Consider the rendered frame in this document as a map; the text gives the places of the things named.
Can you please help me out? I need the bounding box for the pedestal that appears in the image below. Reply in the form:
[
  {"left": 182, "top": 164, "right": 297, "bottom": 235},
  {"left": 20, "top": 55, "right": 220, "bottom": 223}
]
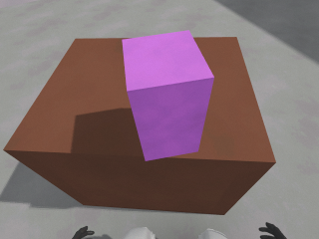
[{"left": 3, "top": 37, "right": 276, "bottom": 215}]

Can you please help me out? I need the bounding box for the robot thigh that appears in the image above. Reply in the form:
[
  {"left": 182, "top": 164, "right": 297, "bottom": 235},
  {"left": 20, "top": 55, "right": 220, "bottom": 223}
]
[
  {"left": 197, "top": 229, "right": 227, "bottom": 239},
  {"left": 123, "top": 227, "right": 156, "bottom": 239}
]

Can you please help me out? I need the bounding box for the left robot hand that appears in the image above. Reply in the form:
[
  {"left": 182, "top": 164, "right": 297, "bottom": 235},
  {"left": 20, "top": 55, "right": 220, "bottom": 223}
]
[{"left": 72, "top": 226, "right": 95, "bottom": 239}]

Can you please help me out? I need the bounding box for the right robot hand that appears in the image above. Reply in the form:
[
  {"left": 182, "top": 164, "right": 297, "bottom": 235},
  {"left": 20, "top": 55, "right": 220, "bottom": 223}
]
[{"left": 258, "top": 222, "right": 287, "bottom": 239}]

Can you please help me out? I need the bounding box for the left robot thigh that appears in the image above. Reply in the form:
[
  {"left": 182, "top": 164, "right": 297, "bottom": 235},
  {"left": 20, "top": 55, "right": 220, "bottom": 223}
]
[{"left": 123, "top": 227, "right": 156, "bottom": 239}]

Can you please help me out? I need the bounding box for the carton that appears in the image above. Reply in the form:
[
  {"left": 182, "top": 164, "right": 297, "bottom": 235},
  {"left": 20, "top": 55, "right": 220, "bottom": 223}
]
[{"left": 122, "top": 30, "right": 214, "bottom": 161}]

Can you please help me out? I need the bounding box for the right robot thigh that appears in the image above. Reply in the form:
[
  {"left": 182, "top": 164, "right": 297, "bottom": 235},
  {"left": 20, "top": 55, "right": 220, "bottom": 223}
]
[{"left": 197, "top": 229, "right": 227, "bottom": 239}]

